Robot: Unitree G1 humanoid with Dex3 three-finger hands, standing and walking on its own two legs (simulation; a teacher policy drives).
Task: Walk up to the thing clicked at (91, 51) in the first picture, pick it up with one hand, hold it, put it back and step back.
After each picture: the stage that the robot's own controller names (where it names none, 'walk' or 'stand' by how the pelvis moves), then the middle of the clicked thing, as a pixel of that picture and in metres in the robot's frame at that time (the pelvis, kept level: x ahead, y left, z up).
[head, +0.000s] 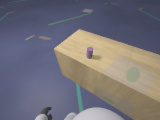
stand; (89, 53) +0.68 +0.04 -0.11
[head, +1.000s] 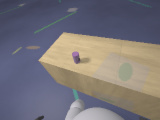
walk; (76, 57) +0.56 +0.19 -0.09
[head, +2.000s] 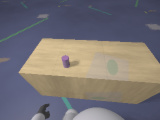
stand; (66, 61) +0.52 +0.24 -0.08
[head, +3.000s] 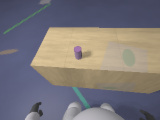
stand; (78, 53) +0.55 +0.15 -0.07
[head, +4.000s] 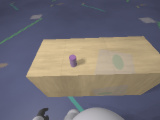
stand; (73, 61) +0.53 +0.19 -0.09
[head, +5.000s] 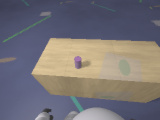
stand; (78, 62) +0.51 +0.15 -0.10
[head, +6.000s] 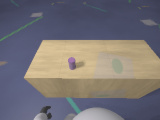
stand; (72, 63) +0.51 +0.18 -0.11
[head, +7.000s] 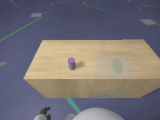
stand; (71, 64) +0.50 +0.19 -0.11
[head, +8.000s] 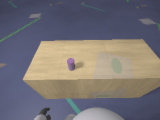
rise first; (71, 64) +0.50 +0.20 -0.11
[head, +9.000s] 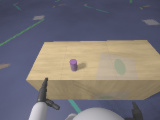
rise first; (73, 65) +0.49 +0.19 -0.10
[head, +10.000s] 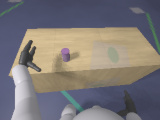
go down; (65, 55) +0.53 +0.17 -0.06
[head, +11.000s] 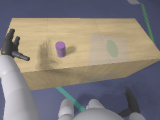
go down; (60, 49) +0.51 +0.18 -0.02
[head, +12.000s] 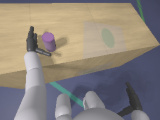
close in; (49, 42) +0.52 +0.20 +0.01
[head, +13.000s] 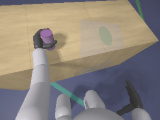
close; (48, 40) +0.54 +0.19 +0.02
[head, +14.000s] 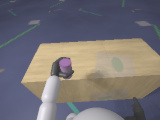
lift; (66, 69) +0.31 +0.16 +0.13
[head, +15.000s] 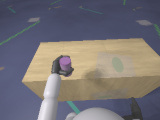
hold; (66, 67) +0.33 +0.17 +0.11
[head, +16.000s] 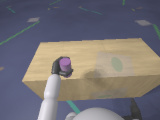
hold; (66, 68) +0.33 +0.17 +0.10
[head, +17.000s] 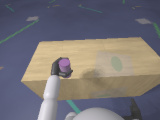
hold; (65, 68) +0.33 +0.17 +0.09
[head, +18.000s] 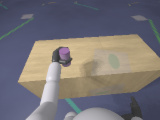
crouch; (65, 57) +0.41 +0.17 +0.11
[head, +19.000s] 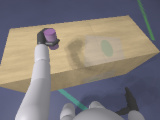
lower; (52, 39) +0.53 +0.20 +0.10
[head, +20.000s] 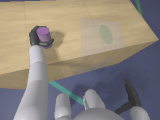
lower; (45, 38) +0.54 +0.20 +0.02
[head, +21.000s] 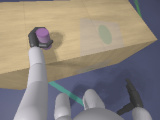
lower; (44, 39) +0.54 +0.20 +0.02
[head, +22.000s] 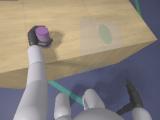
lower; (44, 38) +0.54 +0.20 +0.02
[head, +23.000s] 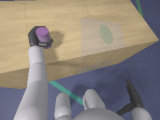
lower; (44, 38) +0.54 +0.21 +0.02
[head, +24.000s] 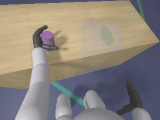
open; (48, 42) +0.53 +0.19 +0.02
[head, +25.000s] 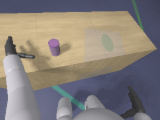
sink last; (54, 48) +0.51 +0.19 -0.01
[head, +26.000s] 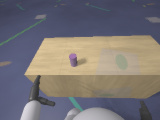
stand; (73, 60) +0.51 +0.19 -0.05
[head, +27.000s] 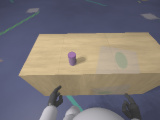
stand; (72, 59) +0.50 +0.18 -0.04
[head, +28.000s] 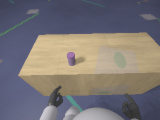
stand; (71, 59) +0.50 +0.19 -0.04
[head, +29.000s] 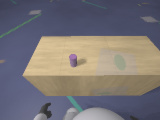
stand; (73, 60) +0.50 +0.18 -0.07
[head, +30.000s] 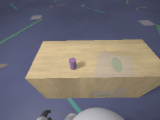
stand; (72, 64) +0.51 +0.18 -0.11
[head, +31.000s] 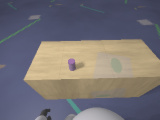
stand; (72, 65) +0.50 +0.19 -0.11
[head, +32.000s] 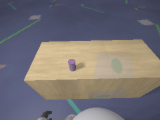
stand; (72, 65) +0.50 +0.19 -0.11
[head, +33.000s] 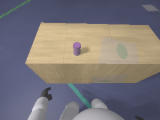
walk; (76, 49) +0.58 +0.12 -0.08
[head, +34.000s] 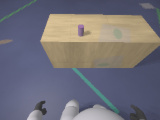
walk; (80, 30) +0.87 +0.17 -0.09
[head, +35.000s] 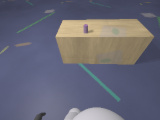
stand; (85, 29) +1.17 +0.16 -0.09
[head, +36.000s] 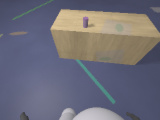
stand; (85, 22) +1.09 +0.12 -0.07
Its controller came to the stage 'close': yes
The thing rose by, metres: 0.20
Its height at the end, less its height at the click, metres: +0.00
